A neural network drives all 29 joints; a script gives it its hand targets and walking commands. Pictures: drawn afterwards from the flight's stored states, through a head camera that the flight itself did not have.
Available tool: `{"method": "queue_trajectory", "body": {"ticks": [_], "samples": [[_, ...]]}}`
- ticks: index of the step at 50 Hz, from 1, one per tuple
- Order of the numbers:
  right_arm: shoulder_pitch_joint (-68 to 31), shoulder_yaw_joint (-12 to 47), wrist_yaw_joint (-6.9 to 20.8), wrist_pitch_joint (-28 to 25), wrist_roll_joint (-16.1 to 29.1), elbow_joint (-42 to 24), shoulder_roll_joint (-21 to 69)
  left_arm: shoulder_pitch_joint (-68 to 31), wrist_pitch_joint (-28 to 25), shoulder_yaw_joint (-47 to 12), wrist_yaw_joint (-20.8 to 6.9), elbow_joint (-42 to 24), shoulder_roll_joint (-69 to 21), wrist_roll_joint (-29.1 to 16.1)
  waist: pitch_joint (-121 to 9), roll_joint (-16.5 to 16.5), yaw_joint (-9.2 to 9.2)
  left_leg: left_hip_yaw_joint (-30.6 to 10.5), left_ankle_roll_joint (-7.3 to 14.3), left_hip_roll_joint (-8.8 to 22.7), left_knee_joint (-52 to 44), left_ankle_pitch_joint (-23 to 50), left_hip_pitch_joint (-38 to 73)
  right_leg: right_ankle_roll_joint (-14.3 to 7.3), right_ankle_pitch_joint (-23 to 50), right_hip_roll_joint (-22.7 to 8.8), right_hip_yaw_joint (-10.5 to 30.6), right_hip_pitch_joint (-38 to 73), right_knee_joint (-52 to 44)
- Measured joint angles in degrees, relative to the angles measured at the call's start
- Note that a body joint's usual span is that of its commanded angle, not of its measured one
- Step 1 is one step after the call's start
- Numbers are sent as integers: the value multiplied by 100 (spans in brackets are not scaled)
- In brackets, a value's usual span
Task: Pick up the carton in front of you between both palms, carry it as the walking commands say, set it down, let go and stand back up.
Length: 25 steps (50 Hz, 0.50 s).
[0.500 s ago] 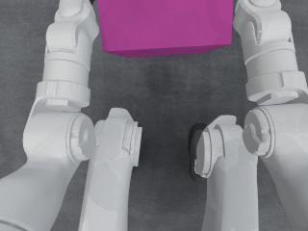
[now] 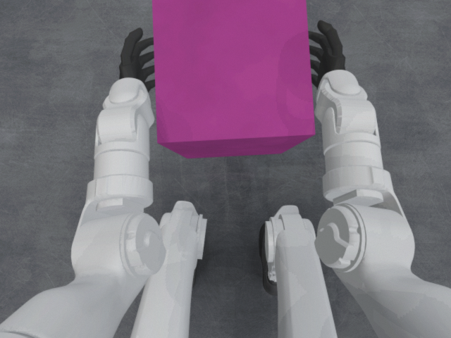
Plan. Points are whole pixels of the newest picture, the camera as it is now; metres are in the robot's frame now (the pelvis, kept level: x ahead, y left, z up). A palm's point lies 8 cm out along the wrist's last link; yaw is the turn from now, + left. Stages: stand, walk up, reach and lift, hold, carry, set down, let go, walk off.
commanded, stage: reach and lift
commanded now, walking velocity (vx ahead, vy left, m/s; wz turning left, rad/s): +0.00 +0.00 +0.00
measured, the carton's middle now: (231, 94) +0.51 +0.01 -0.13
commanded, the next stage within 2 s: none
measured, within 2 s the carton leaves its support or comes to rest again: neither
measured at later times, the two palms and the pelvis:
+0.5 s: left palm (80, 56) +0.45 +0.16 +0.10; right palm (402, 56) +0.46 -0.14 +0.10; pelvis +0.05 +0.00 +0.13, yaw -1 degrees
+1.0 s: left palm out of the picture +0.41 +0.15 +0.25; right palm out of the picture +0.41 -0.15 +0.25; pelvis +0.09 +0.00 +0.26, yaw -1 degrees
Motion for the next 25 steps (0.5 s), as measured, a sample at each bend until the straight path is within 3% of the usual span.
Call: {"method": "queue_trajectory", "body": {"ticks": [8,25], "samples": [[878,261,-72,110,217,-478,203,759,39,-267,11,-264,-147,-182,-331,51,-9,-4,39,49,-598,-91,859,-13,-81,-3,11,856,-606],[2424,280,-91,-160,52,-516,713,2187,-227,-459,-112,-101,-422,-47,-605,5,-13,-44,93,118,-2419,52,3509,-104,38,-53,25,3498,-2393]]}}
